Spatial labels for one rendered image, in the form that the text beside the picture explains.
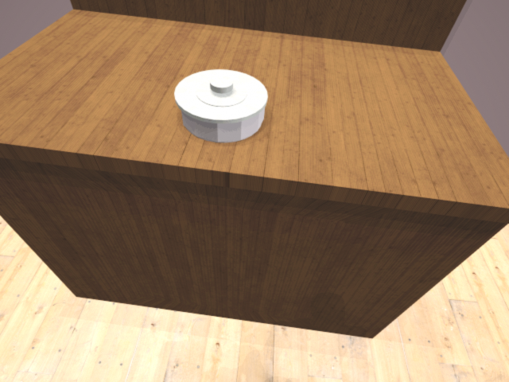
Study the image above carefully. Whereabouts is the pot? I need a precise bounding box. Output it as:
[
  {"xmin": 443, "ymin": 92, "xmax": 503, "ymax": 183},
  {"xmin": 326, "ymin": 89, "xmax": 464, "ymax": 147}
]
[{"xmin": 181, "ymin": 108, "xmax": 265, "ymax": 142}]

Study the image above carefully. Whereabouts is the table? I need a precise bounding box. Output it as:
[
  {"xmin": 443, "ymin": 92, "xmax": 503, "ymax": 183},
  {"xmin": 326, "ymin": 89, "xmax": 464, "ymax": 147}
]
[{"xmin": 0, "ymin": 0, "xmax": 509, "ymax": 338}]

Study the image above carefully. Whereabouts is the lid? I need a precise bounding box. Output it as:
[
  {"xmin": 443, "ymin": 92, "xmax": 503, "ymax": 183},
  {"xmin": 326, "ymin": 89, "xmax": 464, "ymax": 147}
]
[{"xmin": 174, "ymin": 69, "xmax": 268, "ymax": 124}]

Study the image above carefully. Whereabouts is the knob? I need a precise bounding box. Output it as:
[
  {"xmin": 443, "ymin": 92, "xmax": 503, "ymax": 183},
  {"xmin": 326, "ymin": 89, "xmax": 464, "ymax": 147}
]
[{"xmin": 210, "ymin": 76, "xmax": 233, "ymax": 94}]

